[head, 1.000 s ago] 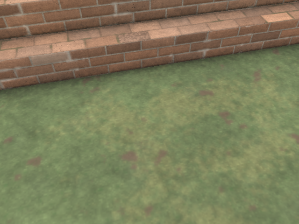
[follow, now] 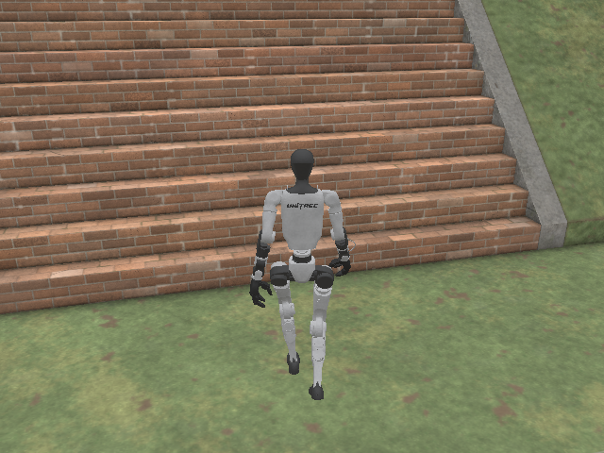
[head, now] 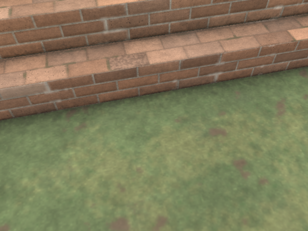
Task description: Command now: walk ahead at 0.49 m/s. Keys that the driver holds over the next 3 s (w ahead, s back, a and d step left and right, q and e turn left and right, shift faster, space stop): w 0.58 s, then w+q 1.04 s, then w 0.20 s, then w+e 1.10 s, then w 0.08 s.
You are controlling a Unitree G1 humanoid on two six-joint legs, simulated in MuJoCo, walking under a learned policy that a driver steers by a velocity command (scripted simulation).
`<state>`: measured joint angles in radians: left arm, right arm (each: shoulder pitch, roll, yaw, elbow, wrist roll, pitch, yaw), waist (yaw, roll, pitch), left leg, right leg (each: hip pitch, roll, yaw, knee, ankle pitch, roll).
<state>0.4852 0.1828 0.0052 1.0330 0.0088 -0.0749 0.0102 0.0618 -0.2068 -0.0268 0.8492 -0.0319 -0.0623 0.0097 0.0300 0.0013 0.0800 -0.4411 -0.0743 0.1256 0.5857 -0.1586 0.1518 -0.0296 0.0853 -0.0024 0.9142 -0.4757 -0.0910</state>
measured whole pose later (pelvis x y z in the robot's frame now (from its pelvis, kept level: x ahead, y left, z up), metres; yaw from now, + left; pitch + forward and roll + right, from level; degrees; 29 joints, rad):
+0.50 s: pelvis +0.28 -0.03 +0.01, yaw +1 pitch +1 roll +1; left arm -0.02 0.19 0.01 0.83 0.02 -0.06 -0.02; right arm 0.50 -0.18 -0.01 1.09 -0.02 -0.09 -0.01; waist -0.08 -0.01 0.06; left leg 0.14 -0.07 0.05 0.26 -0.40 0.07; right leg -0.48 -0.01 -0.08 0.53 -0.11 -0.09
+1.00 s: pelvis +0.54 -0.04 +0.02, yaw +11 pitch +0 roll -1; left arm 0.43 0.18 0.03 1.06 0.02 -0.11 0.03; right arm 0.04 -0.19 -0.03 0.88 -0.03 -0.03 0.05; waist 0.04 0.02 0.06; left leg -0.56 0.03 0.11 0.63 -0.06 0.11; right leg 0.12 0.05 -0.25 0.21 -0.35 -0.05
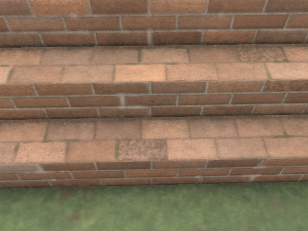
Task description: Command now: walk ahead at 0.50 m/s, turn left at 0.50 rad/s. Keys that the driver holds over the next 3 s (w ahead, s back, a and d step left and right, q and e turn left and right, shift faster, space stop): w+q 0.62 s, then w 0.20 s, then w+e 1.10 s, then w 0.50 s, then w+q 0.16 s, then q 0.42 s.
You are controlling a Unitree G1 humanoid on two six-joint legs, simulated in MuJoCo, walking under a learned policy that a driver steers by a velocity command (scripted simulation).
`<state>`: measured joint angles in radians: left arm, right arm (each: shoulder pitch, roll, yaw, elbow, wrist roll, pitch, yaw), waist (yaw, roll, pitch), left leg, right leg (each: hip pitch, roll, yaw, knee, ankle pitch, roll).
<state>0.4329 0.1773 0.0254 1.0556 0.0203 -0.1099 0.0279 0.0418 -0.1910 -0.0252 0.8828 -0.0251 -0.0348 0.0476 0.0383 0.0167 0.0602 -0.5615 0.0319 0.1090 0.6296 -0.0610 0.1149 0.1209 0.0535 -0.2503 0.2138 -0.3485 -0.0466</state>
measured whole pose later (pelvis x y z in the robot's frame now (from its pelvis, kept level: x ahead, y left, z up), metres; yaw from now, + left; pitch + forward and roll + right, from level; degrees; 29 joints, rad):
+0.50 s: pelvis +0.26 +0.03 +0.01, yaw +17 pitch +2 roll +0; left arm 0.01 0.23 0.00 0.80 0.03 -0.07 0.01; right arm 0.36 -0.27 -0.08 0.97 -0.02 -0.07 0.00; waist -0.09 -0.03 0.05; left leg -0.05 -0.15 -0.15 0.35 -0.31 0.12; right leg -0.55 -0.03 0.01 0.61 -0.09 0.02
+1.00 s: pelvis +0.41 +0.10 +0.00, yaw +25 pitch +1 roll +0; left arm 0.37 0.19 0.02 0.92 -0.01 -0.06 0.02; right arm 0.11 -0.16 0.01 0.85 -0.05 -0.07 -0.01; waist 0.05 -0.01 0.00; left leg -0.33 -0.02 0.06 0.51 -0.20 0.05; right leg -0.34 -0.04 -0.03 0.89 -0.45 -0.03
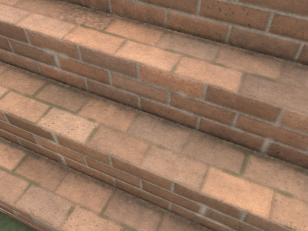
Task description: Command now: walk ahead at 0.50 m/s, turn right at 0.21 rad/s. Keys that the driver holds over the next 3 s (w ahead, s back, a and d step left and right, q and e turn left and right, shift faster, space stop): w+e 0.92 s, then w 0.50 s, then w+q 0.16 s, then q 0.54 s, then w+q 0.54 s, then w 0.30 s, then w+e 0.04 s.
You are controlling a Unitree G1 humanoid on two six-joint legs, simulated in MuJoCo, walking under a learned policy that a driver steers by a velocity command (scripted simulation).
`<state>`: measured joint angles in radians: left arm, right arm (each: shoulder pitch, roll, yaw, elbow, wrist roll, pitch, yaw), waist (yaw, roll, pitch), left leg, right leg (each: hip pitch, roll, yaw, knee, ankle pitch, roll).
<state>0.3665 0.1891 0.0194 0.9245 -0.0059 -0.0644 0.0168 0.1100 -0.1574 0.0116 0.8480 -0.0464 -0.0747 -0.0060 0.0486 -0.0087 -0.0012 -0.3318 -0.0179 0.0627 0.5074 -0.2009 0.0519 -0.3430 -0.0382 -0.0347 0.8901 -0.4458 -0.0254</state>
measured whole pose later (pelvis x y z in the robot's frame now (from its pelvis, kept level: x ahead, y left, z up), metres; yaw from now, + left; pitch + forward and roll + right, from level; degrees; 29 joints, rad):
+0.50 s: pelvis +0.04 -0.06 -0.01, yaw -17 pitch +2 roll -2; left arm 0.19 0.19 0.05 0.75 0.04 -0.03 0.04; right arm 0.19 -0.24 -0.03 0.85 -0.01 -0.04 -0.03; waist 0.02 0.06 -0.03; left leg -0.47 0.20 0.12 1.08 -0.38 -0.02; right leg -0.28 0.07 -0.05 0.59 -0.37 -0.06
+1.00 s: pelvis +0.14 -0.06 +0.03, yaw -33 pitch +4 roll +3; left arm 0.43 0.27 0.07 0.88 -0.02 -0.02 0.06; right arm -0.12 -0.08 0.06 0.39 -0.05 0.03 -0.04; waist 0.07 -0.05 0.05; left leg -1.00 0.00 0.06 1.55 -0.82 0.07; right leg -0.07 -0.01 0.22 0.23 -0.12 -0.06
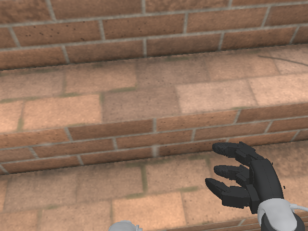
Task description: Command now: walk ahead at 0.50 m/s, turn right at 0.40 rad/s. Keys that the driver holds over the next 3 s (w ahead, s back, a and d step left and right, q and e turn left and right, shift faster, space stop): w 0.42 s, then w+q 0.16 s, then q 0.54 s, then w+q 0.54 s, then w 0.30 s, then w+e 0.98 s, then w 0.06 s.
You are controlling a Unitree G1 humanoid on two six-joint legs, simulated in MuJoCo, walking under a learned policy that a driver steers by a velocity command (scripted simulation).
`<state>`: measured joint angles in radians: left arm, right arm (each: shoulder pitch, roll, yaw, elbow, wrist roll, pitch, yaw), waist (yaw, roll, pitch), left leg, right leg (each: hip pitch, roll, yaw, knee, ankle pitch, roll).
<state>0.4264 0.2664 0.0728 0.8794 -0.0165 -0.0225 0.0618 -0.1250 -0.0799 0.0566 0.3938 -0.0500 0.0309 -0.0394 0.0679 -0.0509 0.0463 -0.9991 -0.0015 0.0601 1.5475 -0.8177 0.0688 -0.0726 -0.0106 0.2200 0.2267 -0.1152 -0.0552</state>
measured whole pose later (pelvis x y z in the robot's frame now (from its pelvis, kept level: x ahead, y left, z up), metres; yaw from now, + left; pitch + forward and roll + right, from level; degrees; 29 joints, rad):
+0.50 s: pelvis +0.08 -0.07 +0.12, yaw -2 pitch +0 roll +1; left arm 0.15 0.24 0.07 0.58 0.07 0.10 0.02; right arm 0.17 -0.18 -0.06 0.62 -0.08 -0.03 -0.06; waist 0.05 -0.01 0.04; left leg -0.40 0.29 0.17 1.00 -0.59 -0.10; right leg -0.86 0.04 0.11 1.70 -0.19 0.04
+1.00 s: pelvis +0.17 -0.20 +0.17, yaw +11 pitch -1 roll +1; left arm 0.30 0.21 0.03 0.64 0.06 -0.05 0.09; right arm 0.15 -0.21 -0.08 0.61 -0.06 0.11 -0.03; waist 0.02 0.02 0.04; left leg -0.82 -0.07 -0.02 1.86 -0.28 -0.02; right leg -0.27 -0.06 -0.26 0.69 -0.41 -0.08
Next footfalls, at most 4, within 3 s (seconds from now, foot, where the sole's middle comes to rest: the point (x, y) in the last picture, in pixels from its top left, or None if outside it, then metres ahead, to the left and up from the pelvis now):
0.58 right None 0.20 -0.27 -0.59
1.28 left None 0.20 -0.08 -0.59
1.76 right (238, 171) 0.49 -0.19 -0.34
2.12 left None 0.21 -0.15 -0.59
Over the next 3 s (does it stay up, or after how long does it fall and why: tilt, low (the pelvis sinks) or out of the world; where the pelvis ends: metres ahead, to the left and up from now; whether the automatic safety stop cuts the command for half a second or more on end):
stays up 0.34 -0.16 0.37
